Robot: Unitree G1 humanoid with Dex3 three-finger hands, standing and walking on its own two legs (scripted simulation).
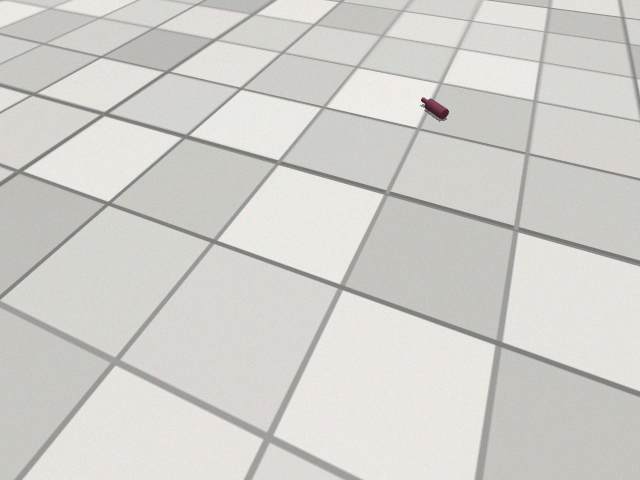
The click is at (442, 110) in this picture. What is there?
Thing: lying bottle
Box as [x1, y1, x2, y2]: [421, 97, 448, 118]
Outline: 421,99 425,103 425,107 440,118 444,118 447,115 448,110 434,100 427,100 423,97
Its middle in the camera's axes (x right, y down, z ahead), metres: +0.68 -0.77 +2.32
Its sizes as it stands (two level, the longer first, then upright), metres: 0.194 0.063 0.063
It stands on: the floor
